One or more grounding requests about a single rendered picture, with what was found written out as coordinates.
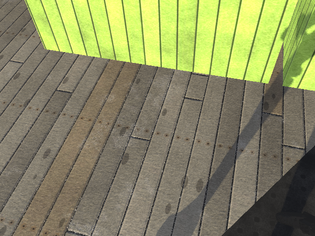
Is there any right robot hand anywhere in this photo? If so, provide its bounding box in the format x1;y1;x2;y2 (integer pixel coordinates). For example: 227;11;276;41
276;211;315;236

